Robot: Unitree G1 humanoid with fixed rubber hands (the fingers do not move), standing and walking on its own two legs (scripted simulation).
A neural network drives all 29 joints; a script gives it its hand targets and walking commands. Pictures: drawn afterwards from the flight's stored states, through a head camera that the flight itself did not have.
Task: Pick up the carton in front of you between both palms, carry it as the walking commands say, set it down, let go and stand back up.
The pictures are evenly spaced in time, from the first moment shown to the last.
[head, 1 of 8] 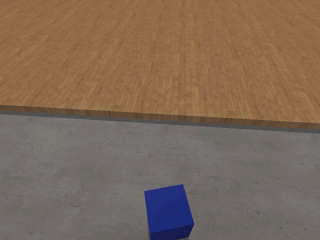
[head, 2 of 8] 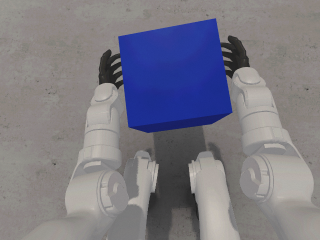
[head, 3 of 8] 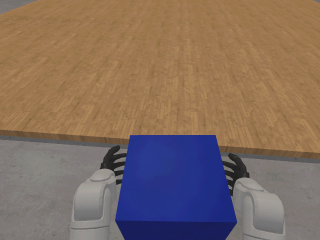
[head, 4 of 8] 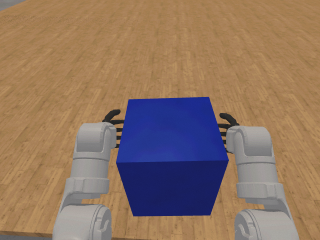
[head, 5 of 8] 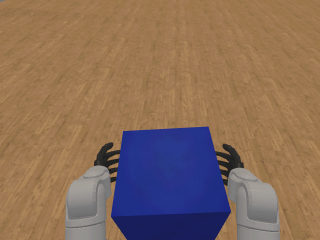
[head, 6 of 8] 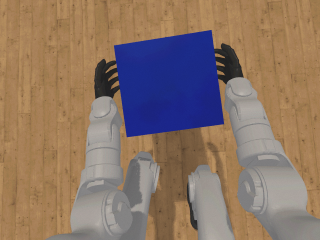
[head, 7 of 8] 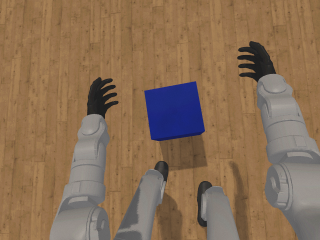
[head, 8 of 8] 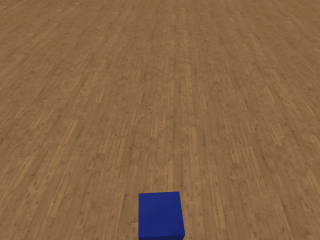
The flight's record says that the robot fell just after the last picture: no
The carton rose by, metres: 0.83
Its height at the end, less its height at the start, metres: +0.07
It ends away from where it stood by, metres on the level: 2.44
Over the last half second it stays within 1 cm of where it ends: yes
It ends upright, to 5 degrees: yes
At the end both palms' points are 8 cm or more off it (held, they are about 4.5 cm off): yes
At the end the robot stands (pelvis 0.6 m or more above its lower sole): yes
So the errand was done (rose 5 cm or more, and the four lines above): yes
